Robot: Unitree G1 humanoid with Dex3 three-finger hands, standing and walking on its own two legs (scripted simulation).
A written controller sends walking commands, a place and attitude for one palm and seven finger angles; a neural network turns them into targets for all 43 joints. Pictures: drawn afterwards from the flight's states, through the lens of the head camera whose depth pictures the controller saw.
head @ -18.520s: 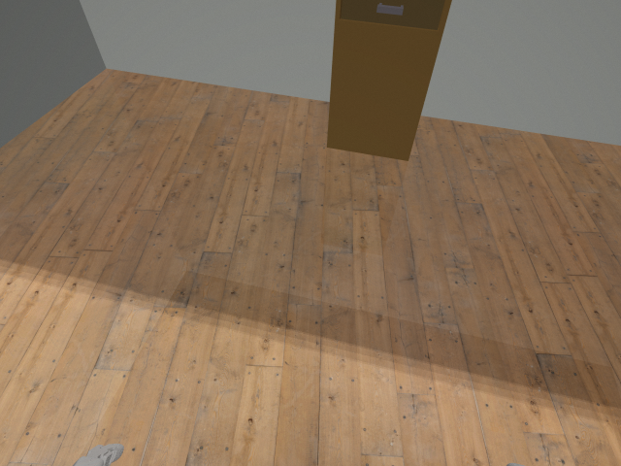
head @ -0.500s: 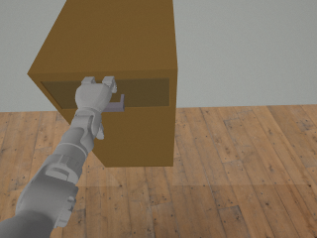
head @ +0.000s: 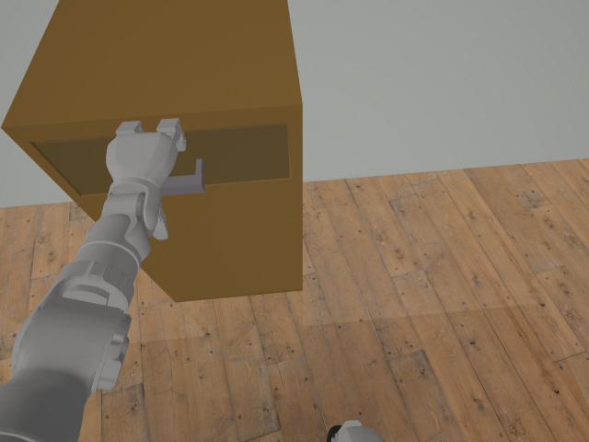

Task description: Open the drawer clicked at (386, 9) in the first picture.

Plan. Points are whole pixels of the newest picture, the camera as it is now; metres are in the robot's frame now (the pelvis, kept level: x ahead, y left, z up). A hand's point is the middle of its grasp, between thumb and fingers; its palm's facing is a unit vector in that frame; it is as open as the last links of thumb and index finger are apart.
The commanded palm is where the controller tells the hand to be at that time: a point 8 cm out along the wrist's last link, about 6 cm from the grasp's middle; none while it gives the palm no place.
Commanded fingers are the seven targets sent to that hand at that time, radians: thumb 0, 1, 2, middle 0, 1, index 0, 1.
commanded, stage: re-aim the fingers above the handle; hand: left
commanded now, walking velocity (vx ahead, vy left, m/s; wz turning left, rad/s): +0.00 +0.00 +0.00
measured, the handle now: (174, 176) +0.54 +0.17 -0.03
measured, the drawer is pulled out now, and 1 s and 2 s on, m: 0.00 0.00 0.00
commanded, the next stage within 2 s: lower the fingers behind the handle in 1.22 s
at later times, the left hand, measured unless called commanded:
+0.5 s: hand (152, 181) +0.49 +0.19 +0.03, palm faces -0.04 +0.00 -1.00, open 13.9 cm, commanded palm +0.46 +0.18 +0.09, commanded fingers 0.00 -0.50 0.30 -0.30 -1.20 -0.30 -1.20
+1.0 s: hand (154, 187) +0.48 +0.18 +0.03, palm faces -0.05 +0.00 -1.00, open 13.9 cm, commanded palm +0.45 +0.18 +0.09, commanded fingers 0.00 -0.50 0.30 -0.30 -1.20 -0.30 -1.20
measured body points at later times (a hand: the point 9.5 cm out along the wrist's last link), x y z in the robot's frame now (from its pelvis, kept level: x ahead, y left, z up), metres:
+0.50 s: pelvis +0.01 +0.01 +0.00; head +0.10 -0.01 +0.44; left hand +0.48 +0.18 +0.08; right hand +0.04 -0.26 -0.14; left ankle -0.03 +0.11 -0.72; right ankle +0.01 -0.11 -0.72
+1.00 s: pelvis +0.02 +0.00 +0.00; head +0.10 -0.02 +0.45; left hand +0.47 +0.18 +0.09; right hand +0.06 -0.27 -0.14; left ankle -0.03 +0.11 -0.72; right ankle +0.01 -0.11 -0.72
